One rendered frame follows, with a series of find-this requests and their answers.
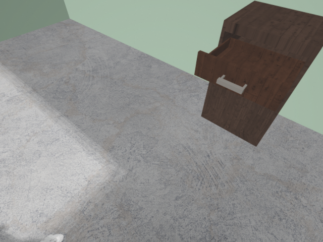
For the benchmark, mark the cabinet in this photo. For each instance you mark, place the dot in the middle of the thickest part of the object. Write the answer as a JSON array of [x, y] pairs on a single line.
[[286, 31]]

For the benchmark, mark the drawer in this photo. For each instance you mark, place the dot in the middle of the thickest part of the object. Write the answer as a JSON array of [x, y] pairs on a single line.
[[269, 75]]

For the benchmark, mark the handle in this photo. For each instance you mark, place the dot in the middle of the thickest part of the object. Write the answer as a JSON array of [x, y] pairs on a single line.
[[221, 81]]

